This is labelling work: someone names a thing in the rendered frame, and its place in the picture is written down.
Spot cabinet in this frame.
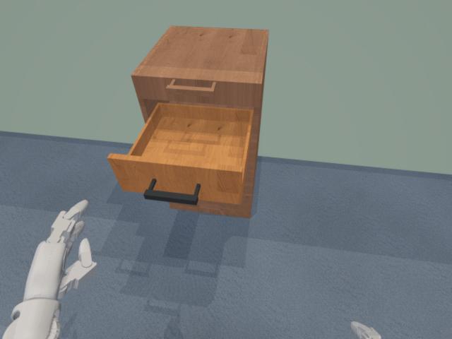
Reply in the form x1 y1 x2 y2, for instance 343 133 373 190
131 26 269 218

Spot robot left forearm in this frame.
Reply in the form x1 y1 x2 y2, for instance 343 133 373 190
2 297 61 339

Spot handle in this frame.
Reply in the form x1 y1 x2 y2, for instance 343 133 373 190
144 179 201 206
166 85 215 97

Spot robot right hand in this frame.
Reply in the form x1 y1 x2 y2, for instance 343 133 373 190
351 321 381 339

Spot drawer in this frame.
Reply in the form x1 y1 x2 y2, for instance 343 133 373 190
107 102 254 205

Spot robot left hand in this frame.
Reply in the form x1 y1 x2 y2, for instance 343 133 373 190
23 200 97 301

